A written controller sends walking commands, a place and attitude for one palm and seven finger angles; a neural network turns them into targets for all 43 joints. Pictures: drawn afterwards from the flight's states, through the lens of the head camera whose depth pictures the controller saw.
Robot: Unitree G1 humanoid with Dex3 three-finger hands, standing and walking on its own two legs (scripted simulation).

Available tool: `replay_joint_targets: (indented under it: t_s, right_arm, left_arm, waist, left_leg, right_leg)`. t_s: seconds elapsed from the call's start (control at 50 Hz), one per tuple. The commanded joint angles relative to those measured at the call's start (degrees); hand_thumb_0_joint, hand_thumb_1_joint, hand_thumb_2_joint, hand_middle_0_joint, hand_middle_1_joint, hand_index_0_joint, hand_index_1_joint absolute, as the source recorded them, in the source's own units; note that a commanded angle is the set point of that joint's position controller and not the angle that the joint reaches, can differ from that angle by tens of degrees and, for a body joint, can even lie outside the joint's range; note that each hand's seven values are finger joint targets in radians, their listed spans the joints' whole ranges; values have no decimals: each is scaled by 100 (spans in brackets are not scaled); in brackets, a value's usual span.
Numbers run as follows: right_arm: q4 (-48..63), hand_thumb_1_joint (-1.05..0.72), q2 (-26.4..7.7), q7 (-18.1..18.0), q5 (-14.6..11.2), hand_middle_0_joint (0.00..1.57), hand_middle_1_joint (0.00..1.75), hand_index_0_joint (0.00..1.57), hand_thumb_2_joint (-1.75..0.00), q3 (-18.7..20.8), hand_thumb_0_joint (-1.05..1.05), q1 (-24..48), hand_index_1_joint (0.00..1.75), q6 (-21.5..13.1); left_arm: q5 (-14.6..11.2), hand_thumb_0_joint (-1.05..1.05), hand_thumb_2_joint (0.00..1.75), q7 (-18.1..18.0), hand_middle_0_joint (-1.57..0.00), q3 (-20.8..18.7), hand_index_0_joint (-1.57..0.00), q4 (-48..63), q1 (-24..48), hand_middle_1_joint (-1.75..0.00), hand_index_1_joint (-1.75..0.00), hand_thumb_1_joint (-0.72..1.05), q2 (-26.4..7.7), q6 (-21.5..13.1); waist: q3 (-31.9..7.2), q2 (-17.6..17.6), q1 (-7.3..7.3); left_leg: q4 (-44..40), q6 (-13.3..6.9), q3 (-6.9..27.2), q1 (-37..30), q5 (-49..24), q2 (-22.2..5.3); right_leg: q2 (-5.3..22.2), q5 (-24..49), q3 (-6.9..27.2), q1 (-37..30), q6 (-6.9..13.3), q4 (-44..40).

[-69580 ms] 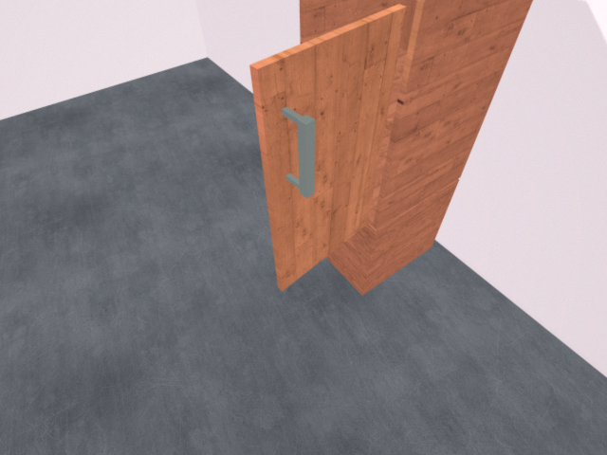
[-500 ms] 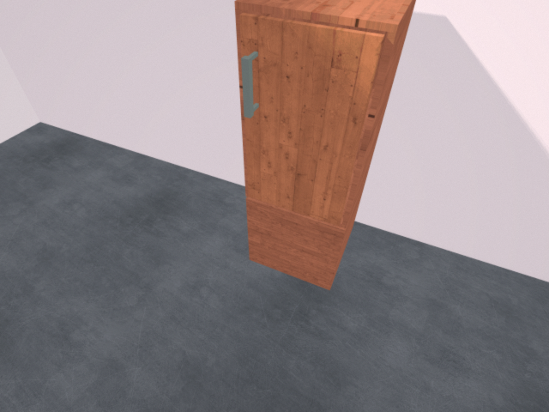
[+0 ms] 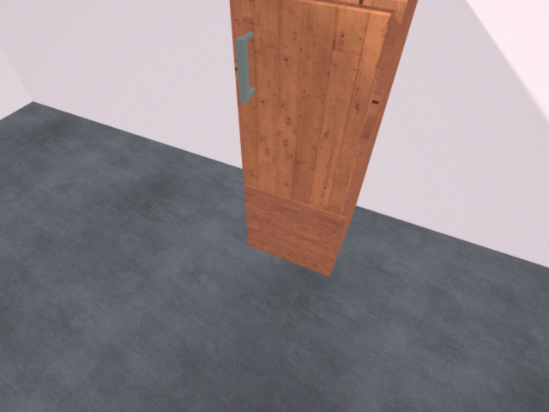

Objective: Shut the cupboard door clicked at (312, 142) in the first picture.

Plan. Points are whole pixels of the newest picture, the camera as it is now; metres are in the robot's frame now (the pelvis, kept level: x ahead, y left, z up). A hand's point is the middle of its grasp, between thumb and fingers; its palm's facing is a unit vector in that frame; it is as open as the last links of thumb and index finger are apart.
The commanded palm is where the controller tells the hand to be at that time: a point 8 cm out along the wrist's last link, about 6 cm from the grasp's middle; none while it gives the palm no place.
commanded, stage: look to check the result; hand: left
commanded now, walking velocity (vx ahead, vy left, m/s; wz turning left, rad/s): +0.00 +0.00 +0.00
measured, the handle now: (247, 68) +0.84 +0.11 +0.09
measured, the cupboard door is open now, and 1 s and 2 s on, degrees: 0 0 0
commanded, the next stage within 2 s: stand and wait in 0.24 s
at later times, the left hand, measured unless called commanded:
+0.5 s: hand out of the picture +0.00 +0.16 -0.17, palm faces +0.05 -0.98 -0.18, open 7.4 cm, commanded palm none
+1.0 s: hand out of the picture +0.00 +0.15 -0.17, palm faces +0.05 -0.98 -0.18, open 7.4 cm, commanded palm none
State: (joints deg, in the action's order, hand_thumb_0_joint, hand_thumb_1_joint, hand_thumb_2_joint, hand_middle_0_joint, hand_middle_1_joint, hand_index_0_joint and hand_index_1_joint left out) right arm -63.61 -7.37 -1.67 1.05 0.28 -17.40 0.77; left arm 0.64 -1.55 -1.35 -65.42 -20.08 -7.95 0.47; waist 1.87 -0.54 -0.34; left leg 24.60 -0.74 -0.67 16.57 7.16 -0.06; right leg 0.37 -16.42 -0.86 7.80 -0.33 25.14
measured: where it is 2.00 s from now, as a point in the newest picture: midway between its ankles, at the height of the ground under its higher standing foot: outside the picture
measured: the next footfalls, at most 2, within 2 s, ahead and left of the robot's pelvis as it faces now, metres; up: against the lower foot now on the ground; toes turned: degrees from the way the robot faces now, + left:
none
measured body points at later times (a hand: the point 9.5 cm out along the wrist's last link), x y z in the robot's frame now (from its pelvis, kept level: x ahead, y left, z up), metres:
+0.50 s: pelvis +0.02 -0.01 +0.00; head +0.03 -0.01 +0.45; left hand +0.00 +0.21 -0.16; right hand +0.03 -0.24 -0.16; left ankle +0.07 +0.11 -0.74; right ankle -0.03 -0.12 -0.74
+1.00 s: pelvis +0.03 -0.02 +0.00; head +0.04 -0.02 +0.45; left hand +0.00 +0.20 -0.16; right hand +0.03 -0.24 -0.16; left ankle +0.07 +0.11 -0.74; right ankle -0.03 -0.12 -0.74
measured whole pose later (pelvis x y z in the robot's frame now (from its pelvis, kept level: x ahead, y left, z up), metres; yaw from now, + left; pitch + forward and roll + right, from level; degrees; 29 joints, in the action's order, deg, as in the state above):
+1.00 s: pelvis +0.03 -0.02 +0.00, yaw +0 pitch -2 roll +0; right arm -65.3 -8.3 -2.1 0.9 -0.3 -15.3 0.4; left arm 0.4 -1.7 -0.9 -65.9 -19.0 -7.9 0.0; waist 2.5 0.1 0.1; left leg 23.7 0.6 -0.4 12.5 9.6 -1.0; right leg -0.6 -17.3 -1.0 2.5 0.9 21.4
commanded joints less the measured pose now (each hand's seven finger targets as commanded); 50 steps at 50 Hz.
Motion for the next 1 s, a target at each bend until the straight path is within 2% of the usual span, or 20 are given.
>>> replay_joint_targets:
  t_s: [0.0,0.08,0.1,0.26,0.4,0.98]
  right_arm:
    - [176,-90,-654,-58,-39,20,30,20,-90,108,0,-267,30,-48]
    - [133,-90,-660,-60,-23,20,30,20,-90,90,0,-193,30,-61]
    - [149,-90,-719,-57,-41,20,30,20,-90,102,0,-154,30,-68]
    - [101,-90,-706,-65,-22,20,30,20,-90,66,0,-23,30,-75]
    - [100,-90,-774,-70,-37,20,30,20,-90,67,0,36,30,-81]
    - [3,-90,-667,-103,-32,20,30,20,-90,44,0,-94,30,-80]
  left_arm:
    - [11,0,90,-49,-20,-54,-20,94,-499,-30,-30,90,-535,-80]
    - [7,0,90,-51,-20,-39,-20,63,-430,-30,-30,90,-502,-89]
    - [15,0,90,-53,-20,-55,-20,81,-445,-30,-30,90,-598,-99]
    - [-1,0,90,-54,-20,-34,-20,52,-343,-30,-30,90,-550,-98]
    - [4,0,90,-56,-20,-46,-20,77,-292,-30,-30,90,-643,-112]
    - [-21,0,90,-71,-20,-28,-20,15,-443,-30,-30,90,-529,-111]
  waist:
    - [309,80,1]
    - [258,94,-16]
    - [248,165,2]
    - [271,42,1]
    - [279,101,17]
    - [273,107,24]
  left_leg:
    - [-440,-96,542,-613,176,-480]
    - [-432,-94,510,-680,8,-491]
    - [-387,-103,504,-738,-174,-498]
    - [-347,-78,447,-775,-365,-498]
    - [-312,-70,427,-801,-545,-513]
    - [-282,-71,372,-889,-635,-520]
  right_leg:
    - [386,81,339,749,240,-709]
    - [427,212,359,652,228,-738]
    - [419,321,354,632,230,-740]
    - [460,516,367,491,222,-799]
    - [462,727,375,386,226,-856]
    - [471,928,364,210,241,-898]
